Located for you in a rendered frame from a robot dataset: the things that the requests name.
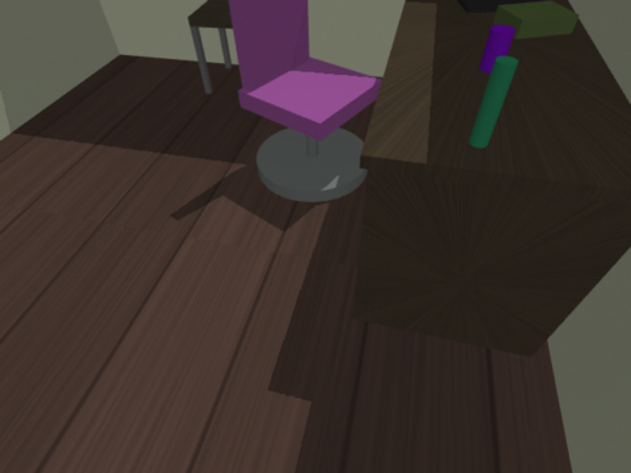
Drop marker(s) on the office chair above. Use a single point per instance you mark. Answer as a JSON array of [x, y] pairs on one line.
[[313, 160]]

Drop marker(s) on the desk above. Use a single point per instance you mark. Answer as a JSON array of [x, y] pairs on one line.
[[494, 246]]

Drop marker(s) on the chair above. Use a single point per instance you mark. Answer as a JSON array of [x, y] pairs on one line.
[[212, 14]]

